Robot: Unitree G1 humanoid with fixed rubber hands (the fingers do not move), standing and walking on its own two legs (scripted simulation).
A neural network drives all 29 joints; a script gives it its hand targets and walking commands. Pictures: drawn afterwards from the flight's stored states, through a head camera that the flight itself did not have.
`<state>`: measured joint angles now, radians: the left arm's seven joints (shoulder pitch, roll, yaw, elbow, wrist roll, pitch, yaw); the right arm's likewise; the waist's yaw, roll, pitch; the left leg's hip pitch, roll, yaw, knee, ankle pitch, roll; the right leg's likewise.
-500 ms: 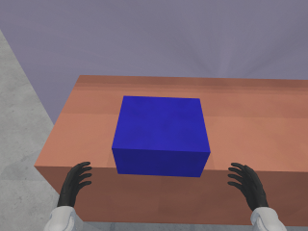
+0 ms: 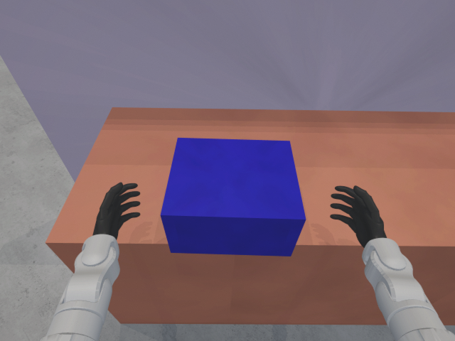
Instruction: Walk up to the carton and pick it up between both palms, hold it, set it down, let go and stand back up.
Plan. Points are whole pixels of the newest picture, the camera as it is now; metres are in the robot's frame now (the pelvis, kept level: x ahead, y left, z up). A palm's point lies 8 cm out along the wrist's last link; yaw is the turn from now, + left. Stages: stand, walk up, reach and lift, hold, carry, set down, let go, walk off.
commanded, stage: reach and lift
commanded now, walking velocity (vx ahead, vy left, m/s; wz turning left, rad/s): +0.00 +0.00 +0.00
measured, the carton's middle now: (232, 194) +0.45 +0.00 -0.04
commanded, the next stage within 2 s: none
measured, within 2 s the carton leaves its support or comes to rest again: neither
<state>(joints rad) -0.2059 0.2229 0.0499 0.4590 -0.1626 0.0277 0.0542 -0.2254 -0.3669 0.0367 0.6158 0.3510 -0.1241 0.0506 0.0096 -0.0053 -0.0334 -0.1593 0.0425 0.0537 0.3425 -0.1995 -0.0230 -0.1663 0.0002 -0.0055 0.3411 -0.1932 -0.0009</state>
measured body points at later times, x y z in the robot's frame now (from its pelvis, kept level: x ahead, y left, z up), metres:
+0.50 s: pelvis +0.00 +0.00 +0.00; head +0.03 +0.00 +0.45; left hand +0.41 +0.22 +0.10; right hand +0.41 -0.25 +0.10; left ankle -0.01 +0.13 -0.75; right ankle -0.01 -0.12 -0.75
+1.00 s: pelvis +0.00 +0.00 -0.01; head +0.05 +0.00 +0.44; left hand +0.46 +0.22 +0.13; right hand +0.47 -0.23 +0.13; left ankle -0.01 +0.13 -0.75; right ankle -0.01 -0.12 -0.75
